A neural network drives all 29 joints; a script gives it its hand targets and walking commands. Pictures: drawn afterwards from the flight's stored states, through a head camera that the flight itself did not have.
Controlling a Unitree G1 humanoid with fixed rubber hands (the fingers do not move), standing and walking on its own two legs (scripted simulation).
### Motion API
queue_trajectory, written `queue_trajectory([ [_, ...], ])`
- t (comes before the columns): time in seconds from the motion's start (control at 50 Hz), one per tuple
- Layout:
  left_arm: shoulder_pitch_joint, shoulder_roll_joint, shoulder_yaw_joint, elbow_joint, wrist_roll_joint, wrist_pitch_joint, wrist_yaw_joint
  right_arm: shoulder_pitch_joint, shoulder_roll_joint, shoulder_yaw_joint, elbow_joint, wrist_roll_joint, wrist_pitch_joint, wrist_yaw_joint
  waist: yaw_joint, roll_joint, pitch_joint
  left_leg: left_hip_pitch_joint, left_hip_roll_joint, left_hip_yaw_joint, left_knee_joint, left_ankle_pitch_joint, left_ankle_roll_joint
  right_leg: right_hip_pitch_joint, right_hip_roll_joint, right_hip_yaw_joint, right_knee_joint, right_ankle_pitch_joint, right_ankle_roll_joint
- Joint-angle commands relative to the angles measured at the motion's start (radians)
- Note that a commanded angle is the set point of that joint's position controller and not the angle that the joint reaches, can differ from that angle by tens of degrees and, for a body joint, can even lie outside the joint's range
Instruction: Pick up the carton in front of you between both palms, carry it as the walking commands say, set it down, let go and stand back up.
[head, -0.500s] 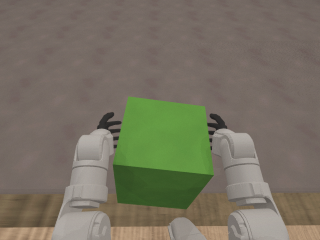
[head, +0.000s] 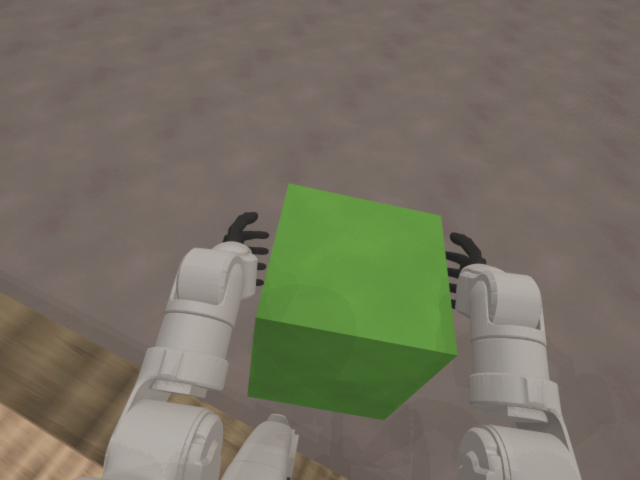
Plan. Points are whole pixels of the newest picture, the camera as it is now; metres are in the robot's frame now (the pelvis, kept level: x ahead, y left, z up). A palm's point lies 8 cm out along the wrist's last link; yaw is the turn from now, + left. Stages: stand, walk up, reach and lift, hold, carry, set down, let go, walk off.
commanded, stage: carry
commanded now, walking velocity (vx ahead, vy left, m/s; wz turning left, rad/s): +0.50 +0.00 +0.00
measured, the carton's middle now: (339, 310) +0.35 +0.04 -0.01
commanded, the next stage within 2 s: none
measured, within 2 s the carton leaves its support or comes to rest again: neither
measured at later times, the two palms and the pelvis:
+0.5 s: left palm (303, 179) +0.76 +0.17 -0.14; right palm (428, 196) +0.75 -0.12 -0.13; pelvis +0.42 +0.03 -0.22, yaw +2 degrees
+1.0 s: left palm (313, 109) +1.17 +0.22 -0.20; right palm (406, 118) +1.17 -0.08 -0.20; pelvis +0.81 +0.05 -0.29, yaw +0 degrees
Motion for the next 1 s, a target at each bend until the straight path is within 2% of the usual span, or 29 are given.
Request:
queue_trajectory([
  [0.0,-0.679,-1.223,-0.523,-0.187,-0.443,-0.044,-0.399,-0.784,1.092,0.637,-0.179,0.396,-0.07,0.212,-0.006,-0.103,-0.284,0.398,-0.093,0.172,-0.355,0.341,-0.001,-0.051,-0.076,0.096,-0.056,0.648,-0.072],
  [0.02,-0.636,-1.203,-0.521,-0.179,-0.429,-0.04,-0.397,-0.766,1.082,0.645,-0.196,0.394,-0.062,0.206,-0.057,-0.192,-0.305,0.471,-0.061,0.141,-0.382,0.354,0.022,-0.026,-0.087,0.084,0.019,0.714,-0.058],
  [0.04,-0.608,-1.187,-0.522,-0.181,-0.412,-0.04,-0.398,-0.751,1.068,0.656,-0.213,0.396,-0.053,0.204,-0.225,-0.241,-0.489,0.799,-0.065,0.199,-0.161,0.413,0.035,-0.087,-0.174,0.037,0.257,1.019,-0.032],
  [0.06,-0.576,-1.156,-0.508,-0.166,-0.396,-0.035,-0.398,-0.708,1.043,0.662,-0.22,0.392,-0.049,0.203,-0.326,-0.088,-0.491,0.915,-0.068,0.181,-0.284,0.327,0.057,-0.19,-0.126,-0.024,0.581,1.07,0.025],
  [0.08,-0.583,-1.162,-0.495,-0.171,-0.38,-0.029,-0.395,-0.682,1.022,0.661,-0.196,0.4,-0.036,0.205,-0.401,0.116,-0.385,0.938,-0.012,0.138,-0.373,0.253,0.117,-0.311,-0.006,-0.039,0.915,0.484,0.064],
  [0.1,-0.59,-1.12,-0.447,-0.149,-0.34,-0.016,-0.385,-0.677,0.998,0.656,-0.159,0.401,-0.024,0.211,-0.332,0.162,-0.386,1.166,0.15,-0.109,-0.1,0.529,0.153,-0.625,0.058,0.081,0.988,0.046,0.079],
  [0.12,-0.525,-1.046,-0.407,-0.123,-0.289,0.006,-0.377,-0.657,1.017,0.664,-0.096,0.427,-0.026,0.217,-0.276,0.185,-0.493,1.191,0.24,-0.454,-0.187,0.271,0.24,-0.703,0.014,0.141,0.833,0.167,0.049],
  [0.16,-0.508,-1.032,-0.383,-0.113,-0.235,-0.005,-0.36,-0.735,1.091,0.707,-0.147,0.508,-0.028,0.241,-0.251,-0.009,-0.46,1.029,0.241,-0.501,-0.165,-0.049,0.223,-0.763,-0.077,0.198,0.623,0.29,0.025],
  [0.18,-0.494,-1.023,-0.358,-0.126,-0.216,-0.014,-0.357,-0.774,1.139,0.731,-0.136,0.539,-0.041,0.25,-0.224,0.023,-0.541,0.934,0.289,-0.649,-0.158,-0.137,0.279,-0.726,-0.101,0.222,0.564,0.328,0.039],
  [0.22,-0.567,-1.037,-0.387,-0.179,-0.21,-0.041,-0.359,-0.842,1.209,0.765,-0.169,0.573,-0.06,0.262,-0.204,-0.055,-0.419,0.603,0.275,-0.597,-0.25,-0.198,0.3,-0.555,-0.118,0.179,0.23,0.404,0.077],
  [0.26,-0.628,-1.072,-0.425,-0.23,-0.23,-0.062,-0.357,-0.853,1.24,0.767,-0.156,0.584,-0.077,0.266,-0.207,0.067,-0.442,0.572,0.261,-0.497,-0.184,-0.08,0.275,-0.509,-0.12,0.117,0.3,0.615,0.063],
  [0.28,-0.639,-1.08,-0.439,-0.26,-0.239,-0.067,-0.362,-0.823,1.259,0.76,-0.164,0.585,-0.081,0.269,-0.229,0.033,-0.442,0.678,0.157,-0.387,-0.045,-0.282,0.199,-0.647,-0.141,0.161,0.143,0.799,0.045],
  [0.32,-0.632,-1.111,-0.493,-0.296,-0.265,-0.072,-0.363,-0.769,1.249,0.749,-0.178,0.577,-0.089,0.267,-0.262,0.054,-0.424,0.68,0.082,-0.295,0.022,-0.413,0.172,-0.641,-0.11,0.105,-0.065,1.023,0.038],
  [0.44,-0.593,-1.068,-0.565,-0.367,-0.282,-0.061,-0.35,-0.638,1.178,0.766,-0.216,0.524,-0.106,0.25,-0.303,0.104,-0.328,0.637,-0.045,-0.101,0.158,-0.428,0.152,-0.312,-0.074,-0.042,-0.586,1.289,0.036],
  [0.48,-0.544,-1.038,-0.571,-0.348,-0.288,-0.048,-0.352,-0.61,1.13,0.756,-0.207,0.499,-0.098,0.237,-0.246,0.12,-0.348,0.621,-0.019,-0.125,0.237,-0.377,0.15,-0.136,-0.099,-0.039,-0.693,1.274,0.02],
  [0.52,-0.517,-0.979,-0.561,-0.325,-0.279,-0.04,-0.363,-0.59,1.119,0.782,-0.18,0.483,-0.094,0.228,-0.126,0.039,-0.366,0.477,-0.057,-0.039,0.625,-0.275,0.073,0.172,-0.149,-0.01,-0.757,1.218,-0.025],
  [0.54,-0.506,-0.946,-0.54,-0.269,-0.266,-0.035,-0.366,-0.647,1.103,0.764,-0.176,0.477,-0.08,0.231,-0.092,-0.168,-0.475,0.098,-0.109,0.046,0.9,-0.905,-0.005,0.585,-0.351,0.122,-0.364,1.678,-0.086],
  [0.56,-0.433,-0.917,-0.492,-0.174,-0.262,-0.03,-0.366,-0.618,1.078,0.742,-0.13,0.478,-0.056,0.223,-0.057,-0.316,-0.57,-0.223,-0.115,0.026,1.029,-0.99,-0.025,0.872,-0.427,0.354,-0.24,1.841,-0.186],
  [0.58,-0.38,-0.909,-0.473,-0.149,-0.263,-0.032,-0.363,-0.576,1.074,0.747,-0.131,0.474,-0.047,0.217,-0.006,-0.324,-0.642,-0.341,-0.101,0.014,1.069,-0.938,-0.018,0.914,-0.476,0.527,-0.338,1.437,-0.275],
  [0.6,-0.387,-0.966,-0.49,-0.183,-0.28,-0.037,-0.363,-0.584,1.079,0.759,-0.163,0.475,-0.051,0.209,0.003,-0.134,-0.663,-0.329,-0.054,-0.025,0.963,-0.809,0.004,0.852,-0.439,0.581,-0.438,1.087,-0.263],
  [0.64,-0.567,-1.074,-0.555,-0.321,-0.357,-0.046,-0.369,-0.655,1.114,0.737,-0.228,0.464,-0.063,0.2,-0.042,-0.064,-0.563,-0.234,-0.019,-0.017,0.753,-0.667,0.005,0.601,-0.393,0.519,-0.447,1.173,-0.206],
  [0.68,-0.664,-1.132,-0.6,-0.396,-0.416,-0.044,-0.381,-0.653,1.105,0.708,-0.245,0.424,-0.069,0.19,-0.073,-0.042,-0.497,-0.145,0.006,-0.003,0.563,-0.673,-0.011,0.386,-0.373,0.461,-0.525,0.98,-0.21],
  [0.72,-0.698,-1.147,-0.625,-0.435,-0.446,-0.044,-0.394,-0.646,1.121,0.72,-0.262,0.399,-0.075,0.182,-0.067,-0.123,-0.485,-0.13,0.016,0.038,0.412,-0.604,-0.02,0.357,-0.342,0.378,-0.539,1.096,-0.202],
  [0.84,-0.595,-1.146,-0.663,-0.407,-0.431,-0.051,-0.416,-0.599,1.085,0.759,-0.311,0.358,-0.098,0.178,-0.046,-0.14,-0.462,0.119,-0.072,0.159,-0.195,-0.231,0.0,0.355,-0.218,0.133,-0.518,1.38,-0.093],
  [0.9,-0.567,-1.102,-0.667,-0.395,-0.419,-0.049,-0.414,-0.565,1.052,0.777,-0.323,0.365,-0.095,0.18,-0.142,-0.136,-0.518,0.546,-0.106,0.21,-0.438,-0.03,0.014,0.268,-0.195,0.022,-0.35,1.447,0.002],
  [0.92,-0.561,-1.08,-0.664,-0.391,-0.404,-0.046,-0.411,-0.568,1.036,0.778,-0.32,0.369,-0.087,0.185,-0.16,-0.104,-0.551,0.735,-0.042,0.164,-0.446,0.005,0.017,0.164,-0.182,0.004,-0.226,1.276,0.026],
  [0.94,-0.558,-1.053,-0.659,-0.382,-0.386,-0.037,-0.408,-0.56,1.023,0.777,-0.305,0.376,-0.075,0.194,-0.157,0.036,-0.6,0.962,0.181,-0.092,-0.349,0.298,0.041,-0.04,-0.147,0.016,-0.064,0.713,0.057],
  [0.96,-0.501,-1.056,-0.633,-0.316,-0.372,-0.017,-0.406,-0.518,0.979,0.751,-0.246,0.349,-0.069,0.196,-0.165,0.281,-0.747,1.26,0.411,-0.502,-0.368,0.313,0.254,-0.323,-0.007,0.055,0.255,0.282,0.091],
  [0.98,-0.479,-1.039,-0.621,-0.318,-0.361,-0.008,-0.403,-0.462,1.008,0.76,-0.23,0.367,-0.055,0.206,-0.169,0.238,-0.757,1.243,0.396,-0.548,-0.446,0.046,0.27,-0.371,-0.044,0.085,0.306,0.3,0.073],
])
